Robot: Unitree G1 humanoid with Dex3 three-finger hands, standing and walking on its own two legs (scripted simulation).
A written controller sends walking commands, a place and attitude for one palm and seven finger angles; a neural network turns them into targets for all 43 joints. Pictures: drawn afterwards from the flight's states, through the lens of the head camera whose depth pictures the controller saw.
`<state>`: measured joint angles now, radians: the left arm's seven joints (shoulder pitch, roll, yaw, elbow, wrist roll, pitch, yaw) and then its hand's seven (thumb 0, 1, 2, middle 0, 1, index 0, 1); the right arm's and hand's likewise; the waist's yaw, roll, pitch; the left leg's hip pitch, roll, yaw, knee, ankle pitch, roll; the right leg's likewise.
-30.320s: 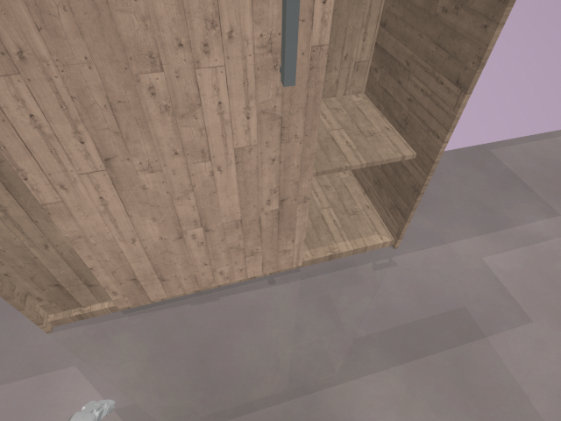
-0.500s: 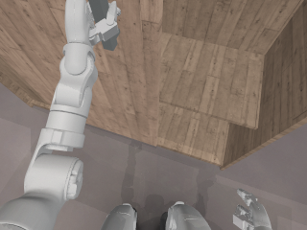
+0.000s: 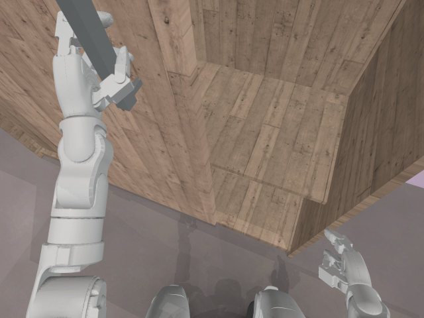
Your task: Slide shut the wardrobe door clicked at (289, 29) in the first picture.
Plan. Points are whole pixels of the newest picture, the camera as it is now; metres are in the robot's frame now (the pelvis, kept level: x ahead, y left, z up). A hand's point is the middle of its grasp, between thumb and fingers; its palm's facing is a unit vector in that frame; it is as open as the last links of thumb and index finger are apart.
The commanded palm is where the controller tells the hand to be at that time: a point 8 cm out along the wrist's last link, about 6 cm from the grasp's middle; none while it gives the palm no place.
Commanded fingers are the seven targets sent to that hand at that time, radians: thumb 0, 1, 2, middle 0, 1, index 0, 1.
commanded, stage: step sideways, sliding the door along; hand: left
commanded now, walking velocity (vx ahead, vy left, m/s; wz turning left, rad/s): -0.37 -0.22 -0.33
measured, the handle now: (112, 51) +0.43 +0.22 +0.21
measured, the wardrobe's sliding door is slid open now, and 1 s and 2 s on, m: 0.34 0.00 0.00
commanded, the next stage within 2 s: stop walking and hold the door there in 1.46 s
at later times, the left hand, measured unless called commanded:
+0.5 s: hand (233, 108) +0.36 +0.03 +0.20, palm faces +0.33 -0.94 -0.06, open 7.3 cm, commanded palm +0.32 +0.01 +0.19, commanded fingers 0.00 0.90 0.90 -0.45 -1.40 -0.45 -1.40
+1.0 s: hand (385, 153) +0.32 -0.14 +0.20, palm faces +0.39 -0.92 -0.05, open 7.5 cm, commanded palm +0.27 -0.17 +0.20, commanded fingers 0.00 0.90 0.90 -0.45 -1.40 -0.45 -1.40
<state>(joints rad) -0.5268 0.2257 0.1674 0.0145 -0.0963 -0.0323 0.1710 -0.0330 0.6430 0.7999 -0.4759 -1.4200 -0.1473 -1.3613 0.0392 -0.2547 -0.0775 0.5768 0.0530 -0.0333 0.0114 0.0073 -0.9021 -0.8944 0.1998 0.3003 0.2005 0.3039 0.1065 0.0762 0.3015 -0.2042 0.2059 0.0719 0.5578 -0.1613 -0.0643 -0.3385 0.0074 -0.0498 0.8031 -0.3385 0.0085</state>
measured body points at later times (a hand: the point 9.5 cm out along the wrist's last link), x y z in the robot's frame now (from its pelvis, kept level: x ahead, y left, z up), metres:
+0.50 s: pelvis +0.00 -0.15 +0.00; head +0.10 -0.15 +0.43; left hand +0.33 +0.08 +0.20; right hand +0.21 -0.36 -0.11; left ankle +0.01 +0.06 -0.73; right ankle +0.02 -0.25 -0.67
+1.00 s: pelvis -0.07 -0.34 -0.01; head +0.01 -0.35 +0.43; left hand +0.29 -0.09 +0.20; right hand +0.11 -0.59 -0.11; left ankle -0.05 -0.12 -0.73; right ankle -0.04 -0.42 -0.69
